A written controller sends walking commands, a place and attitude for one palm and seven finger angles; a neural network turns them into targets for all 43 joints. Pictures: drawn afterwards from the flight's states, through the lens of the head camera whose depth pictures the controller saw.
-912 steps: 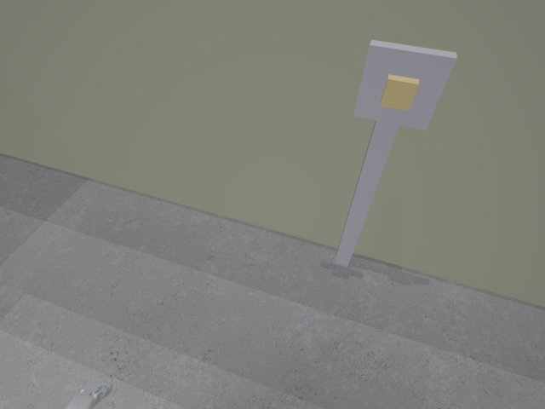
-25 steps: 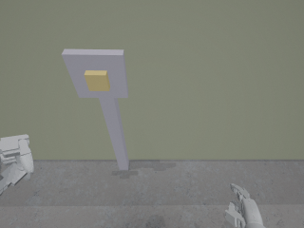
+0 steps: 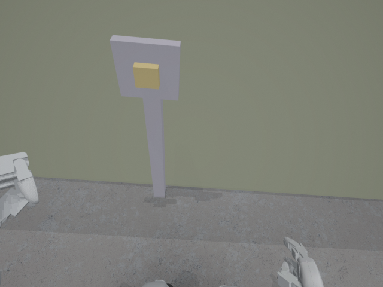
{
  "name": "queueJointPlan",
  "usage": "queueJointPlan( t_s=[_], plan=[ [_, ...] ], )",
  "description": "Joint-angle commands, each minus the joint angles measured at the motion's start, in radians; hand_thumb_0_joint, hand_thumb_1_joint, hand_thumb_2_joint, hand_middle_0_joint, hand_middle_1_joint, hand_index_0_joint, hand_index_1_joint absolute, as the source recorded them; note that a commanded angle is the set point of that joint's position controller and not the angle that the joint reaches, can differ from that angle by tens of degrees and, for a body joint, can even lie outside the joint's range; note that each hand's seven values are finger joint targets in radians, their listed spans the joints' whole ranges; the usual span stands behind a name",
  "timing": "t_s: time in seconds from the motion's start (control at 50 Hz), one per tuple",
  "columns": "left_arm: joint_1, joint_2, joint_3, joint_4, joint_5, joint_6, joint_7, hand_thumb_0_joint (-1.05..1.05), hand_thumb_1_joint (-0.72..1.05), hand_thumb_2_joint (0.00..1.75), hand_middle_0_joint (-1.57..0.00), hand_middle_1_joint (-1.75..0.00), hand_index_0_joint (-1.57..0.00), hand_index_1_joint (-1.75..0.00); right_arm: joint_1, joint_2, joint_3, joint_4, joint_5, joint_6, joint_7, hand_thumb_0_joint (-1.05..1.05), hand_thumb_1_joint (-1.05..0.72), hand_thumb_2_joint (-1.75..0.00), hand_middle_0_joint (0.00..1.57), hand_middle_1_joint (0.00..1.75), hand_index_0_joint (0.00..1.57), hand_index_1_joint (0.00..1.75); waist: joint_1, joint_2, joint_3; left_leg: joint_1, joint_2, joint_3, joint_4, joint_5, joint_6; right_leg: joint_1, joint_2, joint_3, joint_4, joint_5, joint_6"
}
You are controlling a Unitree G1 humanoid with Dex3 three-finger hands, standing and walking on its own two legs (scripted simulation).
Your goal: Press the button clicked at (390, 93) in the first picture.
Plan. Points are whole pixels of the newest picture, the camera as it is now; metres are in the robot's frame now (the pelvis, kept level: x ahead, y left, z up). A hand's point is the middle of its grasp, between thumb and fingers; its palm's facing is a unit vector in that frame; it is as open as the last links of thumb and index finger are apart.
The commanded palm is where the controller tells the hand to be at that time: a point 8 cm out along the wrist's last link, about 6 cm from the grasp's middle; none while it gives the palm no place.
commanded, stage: step back with the hand held close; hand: left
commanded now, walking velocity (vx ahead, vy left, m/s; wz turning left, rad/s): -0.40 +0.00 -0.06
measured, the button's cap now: (147, 75) +0.64 +0.17 +0.08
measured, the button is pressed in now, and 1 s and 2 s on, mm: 0 0 0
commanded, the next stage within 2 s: stop stepping back and stand still in 0.14 s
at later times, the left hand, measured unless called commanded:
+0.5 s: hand (33, 251) +0.14 +0.21 +0.17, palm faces +0.24 -0.86 -0.45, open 3.1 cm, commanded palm +0.07 +0.26 +0.19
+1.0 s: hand (28, 283) +0.10 +0.20 +0.17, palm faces +0.25 -0.87 -0.43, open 3.1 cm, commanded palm +0.05 +0.26 +0.19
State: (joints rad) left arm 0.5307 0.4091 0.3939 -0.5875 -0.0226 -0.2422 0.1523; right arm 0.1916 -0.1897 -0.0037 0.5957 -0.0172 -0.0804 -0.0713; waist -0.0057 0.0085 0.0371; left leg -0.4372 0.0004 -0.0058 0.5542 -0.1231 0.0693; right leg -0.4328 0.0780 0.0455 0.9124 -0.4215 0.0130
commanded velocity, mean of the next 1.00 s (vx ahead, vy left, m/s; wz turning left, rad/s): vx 0.00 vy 0.02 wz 0.00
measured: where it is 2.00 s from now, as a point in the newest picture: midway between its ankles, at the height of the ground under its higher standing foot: outside the picture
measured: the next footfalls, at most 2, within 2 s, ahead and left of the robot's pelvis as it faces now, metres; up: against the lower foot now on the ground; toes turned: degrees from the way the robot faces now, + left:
right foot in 0.20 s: -0.12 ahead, -0.13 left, +0.00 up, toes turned -6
left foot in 0.34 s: -0.01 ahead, +0.08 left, +0.00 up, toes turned -5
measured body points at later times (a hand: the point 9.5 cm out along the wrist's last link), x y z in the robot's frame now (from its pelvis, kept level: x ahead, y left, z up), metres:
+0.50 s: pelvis -0.09 -0.01 +0.01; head -0.09 +0.01 +0.46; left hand +0.12 +0.26 +0.19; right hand +0.04 -0.27 -0.06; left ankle +0.01 +0.08 -0.73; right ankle -0.16 -0.13 -0.73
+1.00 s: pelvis -0.10 -0.01 +0.01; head -0.10 +0.00 +0.46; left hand +0.08 +0.24 +0.20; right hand +0.05 -0.23 -0.07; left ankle -0.05 +0.09 -0.73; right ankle -0.16 -0.13 -0.73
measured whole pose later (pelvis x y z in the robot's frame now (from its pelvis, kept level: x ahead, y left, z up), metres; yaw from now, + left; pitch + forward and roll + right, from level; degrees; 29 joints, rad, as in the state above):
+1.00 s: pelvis -0.10 -0.01 +0.01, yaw -5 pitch +1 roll -1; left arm 0.62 0.38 0.33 -0.58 -0.03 -0.22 0.13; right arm 0.22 -0.16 0.05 0.60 -0.01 -0.14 -0.05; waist -0.02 -0.01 -0.02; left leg -0.32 -0.01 -0.01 0.48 -0.17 0.02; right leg -0.14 0.01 -0.02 0.43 -0.30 0.00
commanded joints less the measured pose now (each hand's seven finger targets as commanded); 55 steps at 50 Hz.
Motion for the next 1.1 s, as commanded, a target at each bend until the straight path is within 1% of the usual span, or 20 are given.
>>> queueJointPlan(
  t_s=[0.0, 0.06, 0.12, 0.16, 0.2, 0.24, 0.28, 0.32, 0.38, 0.44, 0.5, 0.54, 0.58, 0.66, 0.74, 0.78, 0.92, 1.0, 1.02, 1.08],
  plan=[
    [0.085, 0.12, 0.101, -0.25, -0.019, -0.065, 0.016, 0.0, 0.9, 0.9, -1.3, -1.5, -1.3, -1.5, -0.08, -0.142, -0.063, -0.15, 0.001, -0.077, 0.019, 0.0, -0.9, -0.9, 0.2, 0.3, 0.2, 0.3, 0.009, 0.139, -0.166, 0.045, 0.272, -0.25, -0.33, -0.244, 0.084, 0.121, -0.017, -0.027, -0.015, -0.071, 0.001],
    [0.088, 0.117, 0.069, -0.3, -0.03, -0.06, 0.007, 0.0, 0.9, 0.9, -1.3, -1.5, -1.3, -1.5, -0.084, -0.133, -0.048, -0.142, -0.003, -0.09, 0.029, 0.0, -0.9, -0.9, 0.2, 0.3, 0.2, 0.3, 0.009, 0.231, -0.188, 0.1, 0.23, -0.202, -0.379, -0.287, 0.032, 0.186, 0.003, -0.087, -0.234, -0.098, -0.012],
    [0.079, 0.147, 0.079, -0.298, -0.041, -0.067, -0.003, 0.0, 0.9, 0.9, -1.3, -1.5, -1.3, -1.5, -0.072, -0.134, -0.043, -0.12, -0.012, -0.088, 0.029, 0.0, -0.9, -0.9, 0.2, 0.3, 0.2, 0.3, 0.015, 0.21, -0.208, 0.167, 0.191, -0.144, -0.335, -0.191, -0.04, 0.263, -0.013, -0.102, -0.562, 0.034, -0.034],
    [0.085, 0.175, 0.095, -0.286, -0.05, -0.079, -0.009, 0.0, 0.9, 0.9, -1.3, -1.5, -1.3, -1.5, -0.057, -0.115, -0.038, -0.108, -0.009, -0.061, 0.026, 0.0, -0.9, -0.9, 0.2, 0.3, 0.2, 0.3, 0.007, 0.073, -0.216, 0.299, 0.109, -0.043, -0.136, -0.055, -0.082, 0.15, -0.131, -0.007, -0.697, 0.146, -0.07],
    [0.044, 0.229, 0.14, -0.271, -0.067, -0.092, 0.003, 0.0, 0.9, 0.9, -1.3, -1.5, -1.3, -1.5, -0.094, -0.097, -0.024, -0.11, -0.006, -0.045, 0.011, 0.0, -0.9, -0.9, 0.2, 0.3, 0.2, 0.3, 0.008, -0.108, -0.201, 0.322, 0.028, 0.02, 0.167, -0.148, -0.104, -0.042, -0.339, 0.119, -0.708, 0.331, -0.126],
    [0.041, 0.214, 0.129, -0.245, -0.058, -0.077, 0.0, 0.0, 0.9, 0.9, -1.3, -1.5, -1.3, -1.5, -0.093, -0.119, -0.043, -0.109, 0.011, -0.054, -0.001, 0.0, -0.9, -0.9, 0.2, 0.3, 0.2, 0.3, 0.005, -0.195, -0.243, 0.251, -0.007, 0.006, 0.263, -0.192, -0.099, 0.047, -0.318, 0.07, -0.602, 0.487, -0.138],
    [0.137, 0.169, 0.122, -0.197, -0.054, -0.025, -0.001, 0.0, 0.9, 0.9, -1.3, -1.5, -1.3, -1.5, -0.097, -0.108, -0.026, -0.14, 0.016, -0.034, -0.011, 0.0, -0.9, -0.9, 0.2, 0.3, 0.2, 0.3, -0.013, -0.095, -0.215, 0.225, 0.026, 0.004, 0.037, 0.025, -0.067, 0.165, -0.247, 0.005, -0.479, 0.613, -0.079],
    [0.108, 0.16, 0.108, -0.199, -0.049, -0.006, -0.006, 0.0, 0.9, 0.9, -1.3, -1.5, -1.3, -1.5, -0.107, -0.142, -0.026, -0.15, 0.025, -0.041, -0.021, 0.0, -0.9, -0.9, 0.2, 0.3, 0.2, 0.3, 0.002, 0.097, -0.179, 0.323, 0.087, -0.076, -0.125, 0.372, -0.028, 0.142, -0.096, -0.069, -0.396, 0.445, 0.006],
    [0.106, 0.161, 0.098, -0.151, -0.048, -0.01, -0.001, 0.0, 0.9, 0.9, -1.3, -1.5, -1.3, -1.5, -0.072, -0.148, -0.026, -0.146, 0.028, -0.077, -0.022, 0.0, -0.9, -0.9, 0.2, 0.3, 0.2, 0.3, 0.006, 0.158, -0.156, 0.27, 0.17, -0.232, -0.253, 0.096, 0.004, 0.16, -0.048, -0.058, -0.425, 0.101, 0.006],
    [0.102, 0.157, 0.104, -0.229, -0.037, -0.011, 0.001, 0.0, 0.9, 0.9, -1.3, -1.5, -1.3, -1.5, -0.09, -0.148, -0.027, -0.164, 0.022, -0.081, -0.019, 0.0, -0.9, -0.9, 0.2, 0.3, 0.2, 0.3, 0.008, 0.182, -0.091, 0.059, 0.129, -0.213, -0.409, -0.435, -0.033, 0.296, -0.047, -0.075, -0.49, 0.01, -0.021],
    [0.185, 0.136, 0.088, -0.198, -0.031, -0.006, -0.001, 0.0, 0.9, 0.9, -1.3, -1.5, -1.3, -1.5, -0.081, -0.136, -0.035, -0.172, 0.022, -0.075, -0.005, 0.0, -0.9, -0.9, 0.2, 0.3, 0.2, 0.3, 0.007, 0.058, -0.104, 0.085, 0.041, -0.082, -0.248, -0.331, -0.068, 0.272, -0.087, -0.046, -0.617, -0.06, -0.054],
    [0.18, 0.164, 0.108, -0.215, -0.041, -0.013, 0.003, 0.0, 0.9, 0.9, -1.3, -1.5, -1.3, -1.5, -0.071, -0.141, -0.047, -0.151, 0.017, -0.063, -0.002, 0.0, -0.9, -0.9, 0.2, 0.3, 0.2, 0.3, 0.004, -0.124, -0.117, 0.223, -0.006, -0.025, 0.086, -0.17, -0.08, 0.043, -0.252, 0.139, -0.752, -0.175, -0.131],
    [0.116, 0.126, 0.073, -0.2, -0.031, -0.008, 0.012, 0.0, 0.9, 0.9, -1.3, -1.5, -1.3, -1.5, -0.061, -0.141, -0.048, -0.132, 0.019, -0.054, -0.002, 0.0, -0.9, -0.9, 0.2, 0.3, 0.2, 0.3, -0.005, -0.113, -0.076, 0.139, 0.005, -0.032, 0.228, -0.138, -0.074, 0.034, -0.338, 0.192, -0.738, -0.101, -0.176],
    [-0.032, 0.118, 0.043, -0.124, -0.006, -0.011, 0.027, 0.0, 0.9, 0.9, -1.3, -1.5, -1.3, -1.5, -0.059, -0.146, -0.038, -0.103, 0.015, -0.075, -0.024, 0.0, -0.9, -0.9, 0.2, 0.3, 0.2, 0.3, -0.025, -0.016, 0.018, 0.21, 0.039, -0.038, -0.045, -0.157, -0.042, 0.022, -0.23, 0.057, -0.618, -0.053, -0.09],
    [-0.072, 0.131, 0.054, -0.104, -0.001, -0.027, 0.022, 0.0, 0.9, 0.9, -1.3, -1.5, -1.3, -1.5, -0.055, -0.149, -0.026, -0.112, 0.015, -0.096, -0.033, 0.0, -0.9, -0.9, 0.2, 0.3, 0.2, 0.3, -0.006, 0.157, 0.004, 0.173, 0.144, -0.243, -0.261, -0.248, 0.022, 0.114, -0.085, -0.044, -0.427, 0.116, -0.014],
    [-0.075, 0.112, 0.04, -0.135, 0.0, -0.033, 0.015, 0.0, 0.9, 0.9, -1.3, -1.5, -1.3, -1.5, -0.057, -0.136, -0.02, -0.115, 0.013, -0.102, -0.027, 0.0, -0.9, -0.9, 0.2, 0.3, 0.2, 0.3, 0.001, 0.12, -0.038, 0.156, 0.168, -0.305, -0.317, -0.26, 0.026, 0.193, -0.066, -0.064, -0.381, 0.115, -0.003],
    [0.129, 0.107, 0.062, -0.174, -0.013, -0.03, 0.008, 0.0, 0.9, 0.9, -1.3, -1.5, -1.3, -1.5, -0.069, -0.121, -0.021, -0.14, 0.01, -0.104, 0.011, 0.0, -0.9, -0.9, 0.2, 0.3, 0.2, 0.3, 0.009, 0.023, -0.138, 0.165, 0.055, -0.078, -0.16, -0.064, -0.041, 0.303, -0.129, -0.008, -0.558, 0.26, -0.035],
    [0.128, 0.114, 0.083, -0.143, -0.029, -0.025, 0.008, 0.0, 0.9, 0.9, -1.3, -1.5, -1.3, -1.5, -0.072, -0.118, -0.026, -0.139, 0.015, -0.068, 0.009, 0.0, -0.9, -0.9, 0.2, 0.3, 0.2, 0.3, -0.005, -0.026, -0.136, 0.218, 0.044, -0.051, -0.075, 0.016, -0.049, 0.235, -0.169, 0.041, -0.596, 0.322, -0.051],
    [-0.031, 0.008, -0.287, 0.671, 0.082, 0.143, -0.129, 0.0, 0.9, 0.9, -1.3, -1.5, -1.3, -1.5, -0.081, -0.291, -0.086, 0.117, 0.017, -0.1, 0.092, 0.0, -0.9, -0.9, 0.2, 0.3, 0.2, 0.3, -0.031, 0.004, -0.081, 0.143, 0.073, -0.072, 0.113, 0.212, -0.042, 0.127, -0.239, -0.019, -0.395, 0.529, -0.066],
    [-0.057, -0.068, -0.297, 0.704, 0.059, 0.233, -0.143, 0.0, 0.9, 0.9, -1.19, -1.38, -1.19, -1.38, 0.017, -0.196, -0.066, 0.101, 0.018, -0.016, 0.076, 0.0, -0.9, -0.9, 0.2, 0.3, 0.2, 0.3, -0.014, -0.041, -0.143, 0.182, 0.093, -0.096, 0.065, 0.191, -0.027, 0.12, -0.179, -0.026, -0.388, 0.344, -0.046]
  ],
)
